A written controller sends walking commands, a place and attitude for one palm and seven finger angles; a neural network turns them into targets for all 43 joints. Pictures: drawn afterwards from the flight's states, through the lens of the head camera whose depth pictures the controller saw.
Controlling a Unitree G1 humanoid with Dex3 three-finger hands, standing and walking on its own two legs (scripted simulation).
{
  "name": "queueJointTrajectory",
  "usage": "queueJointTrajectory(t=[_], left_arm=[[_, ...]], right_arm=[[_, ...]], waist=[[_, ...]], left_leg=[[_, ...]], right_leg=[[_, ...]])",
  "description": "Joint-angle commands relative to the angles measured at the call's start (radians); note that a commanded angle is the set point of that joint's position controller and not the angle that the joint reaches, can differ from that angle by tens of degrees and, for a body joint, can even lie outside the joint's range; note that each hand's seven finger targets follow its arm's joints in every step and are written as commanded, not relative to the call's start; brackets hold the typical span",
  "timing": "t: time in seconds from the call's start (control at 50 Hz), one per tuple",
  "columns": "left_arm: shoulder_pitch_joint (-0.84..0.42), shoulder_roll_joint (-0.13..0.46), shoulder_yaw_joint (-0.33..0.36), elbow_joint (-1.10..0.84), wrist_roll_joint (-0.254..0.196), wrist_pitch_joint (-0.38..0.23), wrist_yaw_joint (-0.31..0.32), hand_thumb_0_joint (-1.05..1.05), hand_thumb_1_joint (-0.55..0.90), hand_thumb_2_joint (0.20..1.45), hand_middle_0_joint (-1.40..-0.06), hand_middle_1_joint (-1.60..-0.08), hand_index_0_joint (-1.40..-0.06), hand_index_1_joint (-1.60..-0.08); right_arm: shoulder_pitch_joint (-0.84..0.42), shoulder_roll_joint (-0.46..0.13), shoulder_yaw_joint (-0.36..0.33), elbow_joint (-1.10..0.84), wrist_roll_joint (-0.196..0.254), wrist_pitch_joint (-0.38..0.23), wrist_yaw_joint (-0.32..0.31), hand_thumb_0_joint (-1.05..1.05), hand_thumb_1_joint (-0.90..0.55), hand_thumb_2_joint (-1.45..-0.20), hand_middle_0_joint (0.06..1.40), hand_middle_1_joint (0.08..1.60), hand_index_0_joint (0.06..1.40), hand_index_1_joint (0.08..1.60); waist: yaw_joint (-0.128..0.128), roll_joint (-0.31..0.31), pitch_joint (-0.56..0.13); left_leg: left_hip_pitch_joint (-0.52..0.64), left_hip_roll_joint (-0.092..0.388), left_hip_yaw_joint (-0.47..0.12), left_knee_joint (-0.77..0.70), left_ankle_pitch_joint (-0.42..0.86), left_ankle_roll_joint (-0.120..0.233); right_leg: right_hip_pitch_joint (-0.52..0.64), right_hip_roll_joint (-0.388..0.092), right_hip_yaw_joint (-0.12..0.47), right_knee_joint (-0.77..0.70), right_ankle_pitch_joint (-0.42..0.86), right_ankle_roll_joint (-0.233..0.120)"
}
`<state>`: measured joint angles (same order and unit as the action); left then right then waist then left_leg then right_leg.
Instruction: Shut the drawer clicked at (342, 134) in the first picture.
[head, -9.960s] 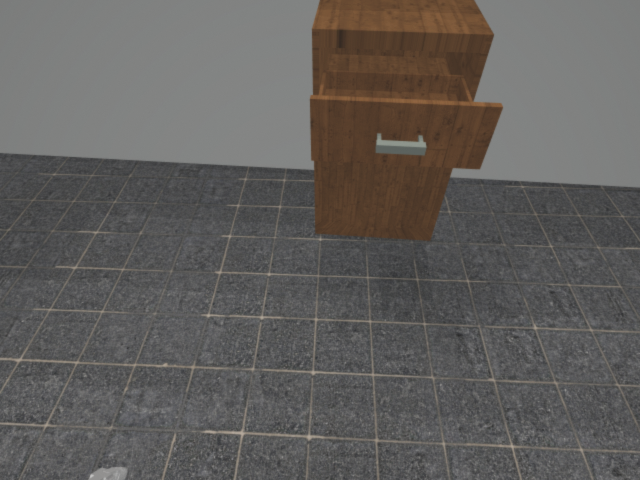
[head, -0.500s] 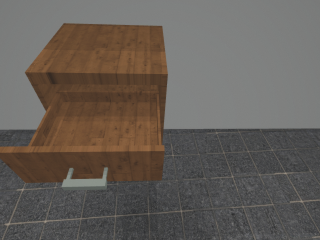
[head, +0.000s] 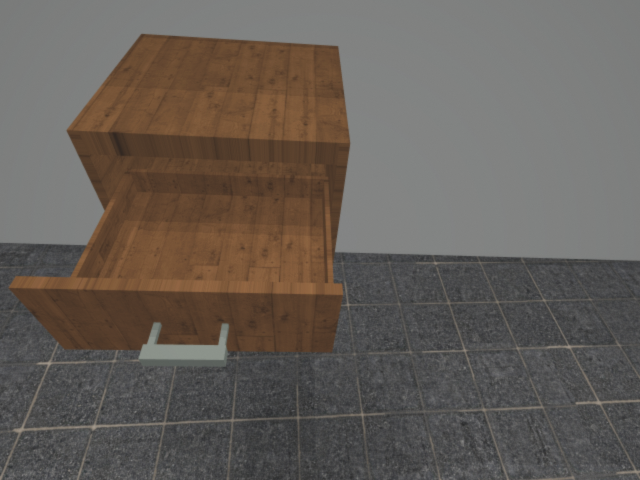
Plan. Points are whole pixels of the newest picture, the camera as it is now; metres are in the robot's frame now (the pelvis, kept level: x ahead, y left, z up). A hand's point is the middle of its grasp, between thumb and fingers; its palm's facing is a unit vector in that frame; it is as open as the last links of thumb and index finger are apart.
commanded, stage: look again from close up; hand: left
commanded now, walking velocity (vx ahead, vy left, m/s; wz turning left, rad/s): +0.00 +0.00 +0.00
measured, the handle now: (187, 342) +0.32 +0.22 -0.07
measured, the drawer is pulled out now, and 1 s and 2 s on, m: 0.30 0.29 0.29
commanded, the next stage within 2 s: raise the hand and make a fist in 0.38 s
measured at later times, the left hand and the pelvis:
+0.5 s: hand out of the picture -0.01 +0.15 -0.18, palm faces +0.00 -0.99 -0.14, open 7.4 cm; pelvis +0.01 +0.00 +0.00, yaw +0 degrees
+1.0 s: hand out of the picture +0.13 +0.15 -0.05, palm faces +0.19 -0.98 -0.06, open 5.4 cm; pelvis -0.02 -0.06 -0.10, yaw +3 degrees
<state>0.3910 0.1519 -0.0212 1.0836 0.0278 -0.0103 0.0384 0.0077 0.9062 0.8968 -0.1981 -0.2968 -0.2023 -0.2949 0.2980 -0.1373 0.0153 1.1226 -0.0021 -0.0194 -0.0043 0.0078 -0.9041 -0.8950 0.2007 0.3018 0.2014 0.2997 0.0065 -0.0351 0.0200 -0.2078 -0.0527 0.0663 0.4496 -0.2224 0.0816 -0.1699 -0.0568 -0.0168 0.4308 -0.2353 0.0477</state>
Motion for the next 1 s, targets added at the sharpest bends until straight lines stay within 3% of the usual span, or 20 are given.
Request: queueJointTrajectory(t=[0.0, 0.44, 0.46, 0.48, 0.5, 0.52, 0.54, 0.56, 0.58, 0.6, 0.62, 0.64, 0.66, 0.68, 0.7, 0.72, 0.76, 0.82, 0.92, 0.98], left_arm=[[0.08, 0.062, 0.008, -0.015, -0.005, -0.014, 0.008, 0.0, 0.9, 0.9, -0.2, -0.3, -0.2, -0.3], [0.062, 0.054, 0.014, -0.015, -0.008, -0.012, 0.011, 0.0, 0.9, 0.9, -0.2, -0.3, -0.2, -0.3], [0.042, 0.099, 0.012, 0.017, 0.005, -0.024, 0.041, 0.0, 0.9, 0.9, -0.2, -0.3, -0.2, -0.3], [-0.657, 0.275, 0.092, -1.59, -0.19, -0.219, 0.052, 0.0, 0.9, 0.9, -0.22, -0.322, -0.22, -0.322], [-0.285, 0.229, 0.095, -1.354, -0.116, -0.163, 0.112, 0.0, 0.9, 0.9, -0.24, -0.343, -0.24, -0.343], [0.027, 0.033, -0.024, -1.171, -0.135, -0.029, 0.147, 0.0, 0.9, 0.9, -0.26, -0.365, -0.26, -0.365], [0.048, -0.099, -0.117, -1.14, -0.157, -0.006, 0.137, 0.0, 0.9, 0.9, -0.28, -0.387, -0.28, -0.387], [0.02, -0.087, -0.121, -1.233, -0.177, -0.047, 0.121, 0.0, 0.9, 0.9, -0.3, -0.408, -0.3, -0.408], [0.007, -0.006, -0.056, -1.211, -0.161, -0.091, 0.12, 0.0, 0.9, 0.9, -0.32, -0.43, -0.32, -0.43], [0.032, 0.027, 0.002, -1.156, -0.155, -0.14, 0.109, 0.0, 0.9, 0.9, -0.34, -0.452, -0.34, -0.452], [0.085, 0.059, 0.079, -1.074, -0.159, -0.199, 0.082, 0.0, 0.9, 0.9, -0.36, -0.473, -0.36, -0.473], [0.163, -0.001, 0.067, -0.996, -0.168, -0.268, 0.032, 0.0, 0.9, 0.9, -0.38, -0.495, -0.38, -0.495], [0.238, -0.055, 0.059, -0.954, -0.196, -0.345, -0.029, 0.0, 0.9, 0.9, -0.4, -0.517, -0.4, -0.517], [0.329, -0.059, 0.086, -0.968, -0.226, -0.425, -0.094, 0.0, 0.9, 0.9, -0.42, -0.538, -0.42, -0.538], [0.378, -0.037, 0.125, -0.982, -0.254, -0.501, -0.16, 0.0, 0.9, 0.9, -0.44, -0.56, -0.44, -0.56], [0.396, 0.012, 0.176, -0.971, -0.264, -0.568, -0.22, 0.0, 0.9, 0.9, -0.46, -0.582, -0.46, -0.582], [0.25, 0.06, 0.158, -1.134, -0.265, -0.668, -0.297, 0.0, 0.9, 0.9, -0.5, -0.625, -0.5, -0.625], [0.188, 0.165, 0.26, -1.285, -0.282, -0.646, -0.291, 0.0, 0.9, 0.9, -0.56, -0.69, -0.56, -0.69], [0.048, 0.189, 0.274, -1.494, -0.313, -0.605, -0.243, 0.0, 0.9, 0.9, -0.66, -0.798, -0.66, -0.798], [0.065, 0.186, 0.26, -1.413, -0.323, -0.566, -0.295, 0.0, 0.9, 0.9, -0.72, -0.863, -0.72, -0.863]], right_arm=[[0.041, -0.12, -0.025, -0.015, 0.002, -0.019, -0.013, 0.0, -0.9, -0.9, 0.2, 0.3, 0.2, 0.3], [0.055, -0.097, -0.02, 0.014, 0.003, -0.023, -0.018, 0.0, -0.9, -0.9, 0.2, 0.3, 0.2, 0.3], [-0.028, -0.14, -0.016, -0.08, 0.003, -0.023, -0.017, 0.0, -0.9, -0.9, 0.2, 0.3, 0.2, 0.3], [0.008, -0.299, -0.052, -0.459, 0.04, -0.163, -0.049, 0.0, -0.9, -0.9, 0.2, 0.3, 0.2, 0.3], [-0.082, -0.211, -0.013, -0.388, 0.046, -0.264, -0.076, 0.0, -0.9, -0.9, 0.2, 0.3, 0.2, 0.3], [-0.074, -0.173, -0.036, -0.383, 0.056, -0.3, -0.065, 0.0, -0.9, -0.9, 0.2, 0.3, 0.2, 0.3], [-0.04, -0.184, -0.035, -0.357, 0.059, -0.314, -0.058, 0.0, -0.9, -0.9, 0.2, 0.3, 0.2, 0.3], [-0.061, -0.211, -0.047, -0.416, 0.06, -0.333, -0.058, 0.0, -0.9, -0.9, 0.2, 0.3, 0.2, 0.3], [-0.072, -0.242, -0.055, -0.438, 0.042, -0.342, -0.056, 0.0, -0.9, -0.9, 0.2, 0.3, 0.2, 0.3], [-0.082, -0.245, -0.061, -0.474, 0.022, -0.339, -0.053, 0.0, -0.9, -0.9, 0.2, 0.3, 0.2, 0.3], [-0.089, -0.247, -0.079, -0.498, 0.021, -0.331, -0.048, 0.0, -0.9, -0.9, 0.2, 0.3, 0.2, 0.3], [-0.112, -0.24, -0.087, -0.526, 0.012, -0.324, -0.042, 0.0, -0.9, -0.9, 0.2, 0.3, 0.2, 0.3], [-0.136, -0.229, -0.094, -0.559, 0.01, -0.326, -0.032, 0.0, -0.9, -0.9, 0.2, 0.3, 0.2, 0.3], [-0.15, -0.222, -0.107, -0.588, 0.009, -0.324, -0.017, 0.0, -0.9, -0.9, 0.2, 0.3, 0.2, 0.3], [-0.166, -0.22, -0.114, -0.613, 0.01, -0.319, 0.001, 0.0, -0.9, -0.9, 0.2, 0.3, 0.2, 0.3], [-0.168, -0.22, -0.121, -0.626, 0.015, -0.315, 0.021, 0.0, -0.9, -0.9, 0.2, 0.3, 0.2, 0.3], [-0.187, -0.223, -0.123, -0.693, 0.014, -0.324, 0.032, 0.0, -0.9, -0.9, 0.2, 0.3, 0.2, 0.3], [-0.187, -0.223, -0.119, -0.74, 0.016, -0.307, 0.008, 0.0, -0.9, -0.9, 0.2, 0.3, 0.2, 0.3], [-0.141, -0.206, -0.097, -0.745, 0.025, -0.278, -0.049, 0.0, -0.9, -0.9, 0.2, 0.3, 0.2, 0.3], [-0.141, -0.202, -0.085, -0.721, 0.031, -0.273, -0.063, 0.0, -0.9, -0.9, 0.2, 0.3, 0.2, 0.3]], waist=[[0.002, 0.033, 0.067], [0.003, 0.028, 0.066], [0.009, 0.099, 0.11], [-0.129, 0.293, -0.402], [-0.026, 0.327, -0.415], [-0.04, 0.258, -0.208], [-0.051, 0.172, -0.076], [-0.05, 0.15, -0.013], [-0.071, 0.064, -0.019], [-0.076, -0.052, 0.003], [-0.055, -0.174, -0.002], [-0.03, -0.267, -0.026], [-0.001, -0.295, -0.048], [0.037, -0.253, -0.105], [0.054, -0.175, -0.141], [0.069, -0.037, -0.161], [0.042, 0.043, -0.267], [0.042, 0.119, -0.318], [-0.032, 0.115, -0.336], [-0.045, 0.091, -0.306]], left_leg=[[-0.031, 0.155, -0.174, -0.153, -0.035, -0.029], [0.004, 0.153, -0.148, -0.133, 0.082, -0.031], [-0.065, 0.162, -0.114, 0.019, 0.238, -0.065], [0.278, 0.078, -0.115, -0.064, 0.238, -0.108], [0.273, 0.143, -0.143, -0.098, 0.262, -0.13], [0.094, 0.143, -0.188, -0.149, 0.157, -0.162], [-0.002, 0.115, -0.172, -0.119, 0.022, -0.126], [-0.071, 0.105, -0.171, -0.064, -0.052, -0.104], [-0.142, 0.086, -0.176, -0.003, -0.14, -0.087], [-0.215, 0.07, -0.178, 0.056, -0.18, -0.08], [-0.271, 0.064, -0.161, 0.111, -0.186, -0.083], [-0.327, 0.065, -0.137, 0.176, -0.173, -0.085], [-0.391, 0.059, -0.119, 0.246, -0.161, -0.088], [-0.435, 0.053, -0.097, 0.301, -0.133, -0.093], [-0.463, 0.049, -0.088, 0.349, -0.097, -0.102], [-0.47, 0.043, -0.078, 0.388, -0.058, -0.113], [-0.517, 0.046, -0.071, 0.476, -0.064, -0.093], [-0.57, 0.046, -0.082, 0.511, -0.145, -0.075], [-0.574, 0.052, -0.091, 0.587, -0.139, -0.045], [-0.62, 0.055, -0.094, 0.616, -0.127, -0.043]], right_leg=[[-0.047, -0.046, 0.04, -0.06, 0.034, -0.067], [-0.037, -0.052, 0.046, -0.067, 0.074, -0.066], [-0.084, -0.07, 0.062, -0.062, 0.135, -0.066], [-0.047, 0.05, -0.056, 0.053, 0.165, -0.074], [-0.111, 0.059, -0.05, 0.171, -0.036, -0.093], [-0.221, 0.055, -0.068, 0.224, -0.159, -0.077], [-0.246, 0.048, -0.064, 0.204, -0.115, -0.073], [-0.247, 0.046, -0.079, 0.155, -0.101, -0.073], [-0.271, 0.048, -0.082, 0.117, -0.11, -0.071], [-0.323, 0.053, -0.087, 0.121, -0.15, -0.071], [-0.364, 0.059, -0.095, 0.146, -0.201, -0.072], [-0.428, 0.069, -0.107, 0.205, -0.243, -0.072], [-0.482, 0.071, -0.107, 0.27, -0.263, -0.072], [-0.494, 0.071, -0.1, 0.326, -0.25, -0.077], [-0.509, 0.072, -0.097, 0.383, -0.208, -0.085], [-0.518, 0.066, -0.081, 0.429, -0.152, -0.098], [-0.581, 0.063, -0.051, 0.518, -0.137, -0.098], [-0.606, 0.069, -0.013, 0.533, -0.21, -0.096], [-0.594, 0.067, 0.051, 0.465, -0.226, -0.079], [-0.562, 0.057, 0.081, 0.439, -0.201, -0.067]])
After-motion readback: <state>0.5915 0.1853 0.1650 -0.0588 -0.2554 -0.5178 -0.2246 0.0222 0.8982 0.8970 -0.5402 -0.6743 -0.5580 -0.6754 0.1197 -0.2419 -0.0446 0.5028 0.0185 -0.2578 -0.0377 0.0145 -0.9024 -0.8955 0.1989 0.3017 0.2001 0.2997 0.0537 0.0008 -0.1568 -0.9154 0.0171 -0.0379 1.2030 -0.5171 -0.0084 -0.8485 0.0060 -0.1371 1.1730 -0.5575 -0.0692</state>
